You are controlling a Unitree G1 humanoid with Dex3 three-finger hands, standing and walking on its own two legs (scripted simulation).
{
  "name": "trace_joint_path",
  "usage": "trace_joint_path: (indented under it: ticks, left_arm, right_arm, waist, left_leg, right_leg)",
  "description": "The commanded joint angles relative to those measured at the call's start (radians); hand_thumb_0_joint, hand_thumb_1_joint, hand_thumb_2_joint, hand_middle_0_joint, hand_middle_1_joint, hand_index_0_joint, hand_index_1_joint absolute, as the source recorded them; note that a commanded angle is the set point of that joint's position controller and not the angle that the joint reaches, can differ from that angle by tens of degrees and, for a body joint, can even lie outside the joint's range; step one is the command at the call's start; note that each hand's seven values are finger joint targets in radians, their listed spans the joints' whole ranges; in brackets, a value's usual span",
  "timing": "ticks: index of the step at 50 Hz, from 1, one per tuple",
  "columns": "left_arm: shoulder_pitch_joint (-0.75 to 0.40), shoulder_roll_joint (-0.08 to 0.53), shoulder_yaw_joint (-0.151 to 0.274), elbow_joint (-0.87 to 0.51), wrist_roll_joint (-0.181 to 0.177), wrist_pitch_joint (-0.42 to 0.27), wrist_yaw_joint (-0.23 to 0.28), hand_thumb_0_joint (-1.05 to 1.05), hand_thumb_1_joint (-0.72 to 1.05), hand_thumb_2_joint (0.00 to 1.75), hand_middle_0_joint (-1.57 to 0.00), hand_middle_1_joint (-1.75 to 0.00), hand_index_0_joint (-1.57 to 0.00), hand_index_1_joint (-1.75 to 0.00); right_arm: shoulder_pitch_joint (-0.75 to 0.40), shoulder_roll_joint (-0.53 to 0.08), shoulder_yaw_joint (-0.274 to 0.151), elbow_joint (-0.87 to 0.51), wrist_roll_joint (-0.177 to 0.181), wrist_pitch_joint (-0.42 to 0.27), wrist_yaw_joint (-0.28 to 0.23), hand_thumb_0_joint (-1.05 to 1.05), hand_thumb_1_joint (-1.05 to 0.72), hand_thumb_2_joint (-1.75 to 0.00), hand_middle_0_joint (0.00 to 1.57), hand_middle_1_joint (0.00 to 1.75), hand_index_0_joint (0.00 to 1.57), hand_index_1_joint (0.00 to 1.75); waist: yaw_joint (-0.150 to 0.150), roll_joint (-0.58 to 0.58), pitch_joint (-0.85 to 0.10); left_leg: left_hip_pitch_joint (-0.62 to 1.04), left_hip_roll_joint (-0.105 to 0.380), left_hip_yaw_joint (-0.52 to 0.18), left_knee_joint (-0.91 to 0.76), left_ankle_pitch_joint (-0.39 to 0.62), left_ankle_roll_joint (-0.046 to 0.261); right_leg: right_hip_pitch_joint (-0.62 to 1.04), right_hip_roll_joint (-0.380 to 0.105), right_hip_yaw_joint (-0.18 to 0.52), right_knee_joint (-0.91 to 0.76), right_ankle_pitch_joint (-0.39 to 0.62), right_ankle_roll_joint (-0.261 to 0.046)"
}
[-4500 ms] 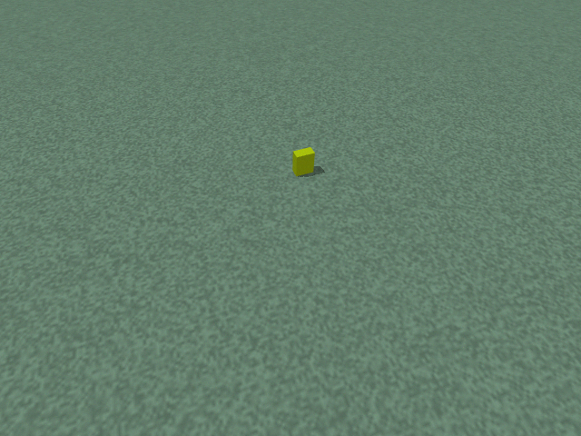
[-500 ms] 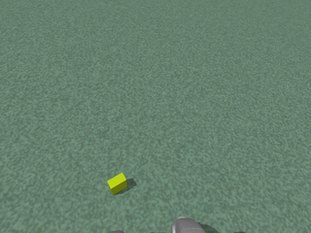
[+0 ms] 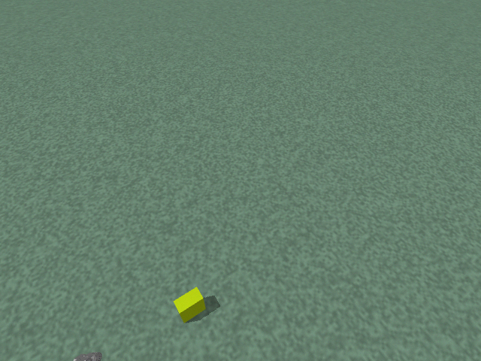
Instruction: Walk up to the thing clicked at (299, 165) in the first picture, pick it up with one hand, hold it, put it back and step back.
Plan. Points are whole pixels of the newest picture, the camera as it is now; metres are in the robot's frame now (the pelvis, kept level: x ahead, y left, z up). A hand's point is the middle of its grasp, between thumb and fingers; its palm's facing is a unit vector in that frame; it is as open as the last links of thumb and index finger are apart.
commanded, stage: walk up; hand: left
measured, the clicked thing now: (190, 305) +0.43 +0.19 -0.71
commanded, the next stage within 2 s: stand in 1.04 s
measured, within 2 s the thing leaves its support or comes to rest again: neither
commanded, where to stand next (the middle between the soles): +0.07 -0.01 m, yaw +1 degrees
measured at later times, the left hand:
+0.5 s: hand out of the picture +0.08 +0.25 -0.15, palm faces +0.00 -0.94 -0.33, open 7.4 cm
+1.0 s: hand out of the picture +0.11 +0.24 -0.15, palm faces +0.00 -0.95 -0.32, open 7.4 cm
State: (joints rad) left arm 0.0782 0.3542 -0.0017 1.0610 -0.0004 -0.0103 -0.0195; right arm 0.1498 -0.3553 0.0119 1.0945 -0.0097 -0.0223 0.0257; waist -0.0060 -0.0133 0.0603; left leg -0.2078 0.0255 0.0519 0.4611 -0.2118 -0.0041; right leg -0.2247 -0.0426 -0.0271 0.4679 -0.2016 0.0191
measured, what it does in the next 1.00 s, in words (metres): stands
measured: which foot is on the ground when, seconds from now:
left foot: down 0.00-1.00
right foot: down 0.00-1.00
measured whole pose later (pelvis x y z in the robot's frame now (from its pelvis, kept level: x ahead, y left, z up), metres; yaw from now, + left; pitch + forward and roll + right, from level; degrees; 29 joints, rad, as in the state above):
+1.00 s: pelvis +0.03 +0.00 +0.01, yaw +1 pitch -2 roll +0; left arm 0.08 0.34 0.01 1.16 0.01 0.00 -0.01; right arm 0.09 -0.35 -0.01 1.16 -0.01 -0.01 0.01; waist -0.01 -0.01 0.04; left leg -0.11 0.03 0.04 0.32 -0.17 -0.02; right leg -0.11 -0.03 -0.05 0.31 -0.16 0.02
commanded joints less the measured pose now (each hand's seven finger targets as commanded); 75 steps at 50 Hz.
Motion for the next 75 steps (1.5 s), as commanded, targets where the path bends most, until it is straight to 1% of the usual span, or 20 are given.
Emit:
trace_joint_path:
  ticks: [1,3,9,14,19,21,28,32,40,45,50,52,53,54,56,61,67,69,72,75]
  left_arm:
    - [-0.035,0.211,0.049,-0.023,-0.005,-0.024,0.016,0.0,0.9,0.9,-0.2,-0.3,-0.2,-0.3]
    - [-0.044,0.209,0.047,-0.014,-0.008,-0.021,0.016,0.0,0.9,0.9,-0.2,-0.3,-0.2,-0.3]
    - [-0.058,0.202,0.04,0.019,-0.001,-0.015,0.014,0.0,0.9,0.9,-0.2,-0.3,-0.2,-0.3]
    - [-0.059,0.203,0.04,0.036,0.002,-0.018,0.014,0.0,0.9,0.9,-0.2,-0.3,-0.2,-0.3]
    - [-0.06,0.2,0.041,0.049,0.005,-0.02,0.016,0.0,0.9,0.9,-0.2,-0.3,-0.2,-0.3]
    - [-0.055,0.198,0.042,0.053,0.004,-0.02,0.017,0.0,0.9,0.9,-0.2,-0.3,-0.2,-0.3]
    - [-0.055,0.198,0.045,0.052,0.009,-0.024,0.019,0.0,0.9,0.9,-0.2,-0.3,-0.2,-0.3]
    - [-0.041,0.197,0.048,0.05,0.007,-0.023,0.019,0.0,0.9,0.9,-0.2,-0.3,-0.2,-0.3]
    - [-0.035,0.197,0.052,0.044,0.011,-0.02,0.022,0.0,0.9,0.9,-0.2,-0.3,-0.2,-0.3]
    - [-0.041,0.194,0.056,0.042,0.011,-0.019,0.025,0.0,0.9,0.9,-0.2,-0.3,-0.2,-0.3]
    - [-0.049,0.192,0.056,0.033,0.009,-0.017,0.022,0.0,0.9,0.9,-0.2,-0.3,-0.2,-0.3]
    - [-0.041,0.201,0.05,0.034,0.01,-0.019,0.026,0.0,0.9,0.9,-0.2,-0.3,-0.2,-0.3]
    - [-0.039,0.198,0.05,0.034,0.01,-0.02,0.026,0.0,0.9,0.9,-0.2,-0.3,-0.2,-0.3]
    - [-0.045,0.204,0.051,0.031,0.011,-0.021,0.028,0.0,0.9,0.9,-0.2,-0.3,-0.2,-0.3]
    - [-0.045,0.202,0.048,0.027,0.009,-0.022,0.026,0.0,0.9,0.9,-0.2,-0.3,-0.2,-0.3]
    - [-0.035,0.202,0.043,0.029,0.011,-0.023,0.026,0.0,0.9,0.9,-0.2,-0.3,-0.2,-0.3]
    - [-0.039,0.207,0.041,0.021,0.007,-0.026,0.026,0.0,0.9,0.9,-0.2,-0.3,-0.2,-0.3]
    - [-0.034,0.205,0.04,0.022,0.008,-0.026,0.027,0.0,0.9,0.9,-0.2,-0.3,-0.2,-0.3]
    - [-0.026,0.208,0.037,0.023,0.008,-0.027,0.028,0.0,0.9,0.9,-0.2,-0.3,-0.2,-0.3]
    - [-0.023,0.206,0.036,0.022,0.007,-0.025,0.028,0.0,0.9,0.9,-0.2,-0.3,-0.2,-0.3]
  right_arm:
    - [-0.074,-0.226,-0.045,-0.031,0.004,-0.034,-0.025,0.0,-0.9,-0.9,0.2,0.3,0.2,0.3]
    - [-0.079,-0.222,-0.042,-0.02,0.004,-0.036,-0.027,0.0,-0.9,-0.9,0.2,0.3,0.2,0.3]
    - [-0.105,-0.221,-0.046,-0.005,0.002,-0.026,-0.028,0.0,-0.9,-0.9,0.2,0.3,0.2,0.3]
    - [-0.115,-0.223,-0.049,0.0,0.005,-0.024,-0.029,0.0,-0.9,-0.9,0.2,0.3,0.2,0.3]
    - [-0.127,-0.22,-0.052,0.004,0.004,-0.018,-0.029,0.0,-0.9,-0.9,0.2,0.3,0.2,0.3]
    - [-0.128,-0.218,-0.053,0.004,0.005,-0.016,-0.029,0.0,-0.9,-0.9,0.2,0.3,0.2,0.3]
    - [-0.123,-0.209,-0.054,0.01,0.005,-0.01,-0.027,0.0,-0.9,-0.9,0.2,0.3,0.2,0.3]
    - [-0.13,-0.205,-0.052,0.009,0.004,-0.012,-0.027,0.0,-0.9,-0.9,0.2,0.3,0.2,0.3]
    - [-0.125,-0.199,-0.054,0.006,0.003,-0.012,-0.03,0.0,-0.9,-0.9,0.2,0.3,0.2,0.3]
    - [-0.11,-0.197,-0.057,0.007,0.002,-0.01,-0.032,0.0,-0.9,-0.9,0.2,0.3,0.2,0.3]
    - [-0.111,-0.196,-0.052,0.002,0.001,-0.011,-0.031,0.0,-0.9,-0.9,0.2,0.3,0.2,0.3]
    - [-0.122,-0.199,-0.053,-0.002,0.0,-0.01,-0.034,0.0,-0.9,-0.9,0.2,0.3,0.2,0.3]
    - [-0.121,-0.195,-0.052,-0.001,-0.001,-0.01,-0.033,0.0,-0.9,-0.9,0.2,0.3,0.2,0.3]
    - [-0.115,-0.197,-0.054,-0.003,-0.001,-0.009,-0.033,0.0,-0.9,-0.9,0.2,0.3,0.2,0.3]
    - [-0.11,-0.197,-0.052,0.0,-0.002,-0.011,-0.033,0.0,-0.9,-0.9,0.2,0.3,0.2,0.3]
    - [-0.115,-0.2,-0.053,0.0,0.0,-0.007,-0.03,0.0,-0.9,-0.9,0.2,0.3,0.2,0.3]
    - [-0.102,-0.199,-0.052,0.002,-0.003,-0.011,-0.029,0.0,-0.9,-0.9,0.2,0.3,0.2,0.3]
    - [-0.098,-0.2,-0.053,0.003,-0.003,-0.01,-0.03,0.0,-0.9,-0.9,0.2,0.3,0.2,0.3]
    - [-0.108,-0.2,-0.054,0.004,-0.001,-0.01,-0.03,0.0,-0.9,-0.9,0.2,0.3,0.2,0.3]
    - [-0.103,-0.199,-0.052,0.007,-0.001,-0.008,-0.03,0.0,-0.9,-0.9,0.2,0.3,0.2,0.3]
  waist:
    - [0.018,0.037,-0.112]
    - [0.021,0.053,-0.125]
    - [0.013,0.061,-0.085]
    - [0.006,0.039,-0.119]
    - [0.002,0.014,-0.107]
    - [0.003,0.013,-0.085]
    - [-0.002,-0.003,-0.096]
    - [0.007,0.017,-0.104]
    - [0.009,0.013,-0.117]
    - [0.002,0.008,-0.11]
    - [0.005,0.03,-0.073]
    - [0.004,0.033,-0.077]
    - [0.005,0.023,-0.073]
    - [0.001,0.013,-0.097]
    - [0.002,0.02,-0.096]
    - [0.002,0.023,-0.082]
    - [0.0,0.018,-0.117]
    - [-0.001,0.015,-0.121]
    - [0.0,0.016,-0.119]
    - [0.003,0.025,-0.096]
  left_leg:
    - [0.017,0.111,-0.129,-0.141,0.114,0.034]
    - [0.028,0.113,-0.124,-0.153,0.149,0.03]
    - [0.026,0.116,-0.13,-0.187,0.06,0.03]
    - [0.084,0.116,-0.113,-0.172,0.13,0.028]
    - [0.098,0.113,-0.112,-0.176,0.123,0.026]
    - [0.097,0.111,-0.113,-0.181,0.112,0.024]
    - [0.105,0.108,-0.113,-0.19,0.094,0.023]
    - [0.106,0.109,-0.112,-0.19,0.119,0.02]
    - [0.107,0.11,-0.108,-0.187,0.168,0.021]
    - [0.109,0.112,-0.106,-0.183,0.186,0.02]
    - [0.075,0.105,-0.109,-0.199,0.138,0.016]
    - [0.086,0.123,-0.117,-0.209,0.172,0.012]
    - [0.08,0.12,-0.118,-0.211,0.155,0.01]
    - [0.094,0.125,-0.119,-0.205,0.179,0.013]
    - [0.1,0.121,-0.115,-0.207,0.199,0.008]
    - [0.088,0.115,-0.117,-0.212,0.096,0.013]
    - [0.112,0.122,-0.116,-0.203,0.196,0.011]
    - [0.113,0.121,-0.112,-0.199,0.196,0.013]
    - [0.133,0.125,-0.112,-0.19,0.239,0.011]
    - [0.112,0.121,-0.112,-0.2,0.196,0.008]
  right_leg:
    - [0.104,-0.089,0.1,-0.109,0.103,-0.053]
    - [0.123,-0.091,0.093,-0.11,0.137,-0.046]
    - [0.099,-0.085,0.091,-0.163,0.067,-0.037]
    - [0.11,-0.093,0.088,-0.18,0.12,-0.035]
    - [0.096,-0.094,0.087,-0.199,0.119,-0.03]
    - [0.077,-0.09,0.087,-0.21,0.094,-0.027]
    - [0.097,-0.097,0.089,-0.223,0.094,-0.026]
    - [0.11,-0.097,0.087,-0.216,0.113,-0.025]
    - [0.138,-0.099,0.077,-0.203,0.166,-0.026]
    - [0.138,-0.094,0.07,-0.202,0.169,-0.027]
    - [0.127,-0.096,0.081,-0.205,0.139,-0.027]
    - [0.129,-0.102,0.076,-0.202,0.139,-0.027]
    - [0.128,-0.101,0.077,-0.212,0.119,-0.027]
    - [0.142,-0.103,0.076,-0.205,0.141,-0.03]
    - [0.138,-0.103,0.076,-0.201,0.157,-0.031]
    - [0.119,-0.101,0.081,-0.225,0.065,-0.027]
    - [0.144,-0.108,0.075,-0.203,0.165,-0.032]
    - [0.145,-0.109,0.074,-0.206,0.169,-0.031]
    - [0.142,-0.11,0.073,-0.2,0.219,-0.033]
    - [0.136,-0.107,0.073,-0.21,0.173,-0.032]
